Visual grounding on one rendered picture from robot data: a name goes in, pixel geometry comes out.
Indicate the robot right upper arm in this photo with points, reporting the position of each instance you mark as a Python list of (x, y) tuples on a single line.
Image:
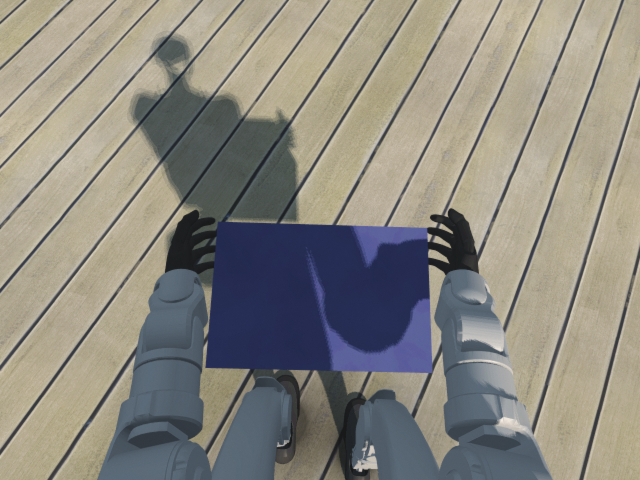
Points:
[(470, 461)]

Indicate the carton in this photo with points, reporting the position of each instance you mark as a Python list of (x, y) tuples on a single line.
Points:
[(320, 297)]

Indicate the robot right forearm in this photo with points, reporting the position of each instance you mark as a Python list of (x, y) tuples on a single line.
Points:
[(482, 406)]

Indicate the robot left upper arm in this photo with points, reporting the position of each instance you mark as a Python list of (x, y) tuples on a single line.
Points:
[(178, 460)]

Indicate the robot left hand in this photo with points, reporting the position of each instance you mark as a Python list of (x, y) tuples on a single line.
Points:
[(181, 254)]

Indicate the right robot thigh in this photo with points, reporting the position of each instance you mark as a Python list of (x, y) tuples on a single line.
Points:
[(387, 429)]

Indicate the robot left forearm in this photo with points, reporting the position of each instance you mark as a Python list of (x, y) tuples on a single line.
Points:
[(164, 404)]

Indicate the right robot shin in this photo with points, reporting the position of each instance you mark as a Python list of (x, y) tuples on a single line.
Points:
[(359, 459)]

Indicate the robot right hand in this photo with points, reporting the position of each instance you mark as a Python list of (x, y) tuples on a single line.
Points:
[(462, 254)]

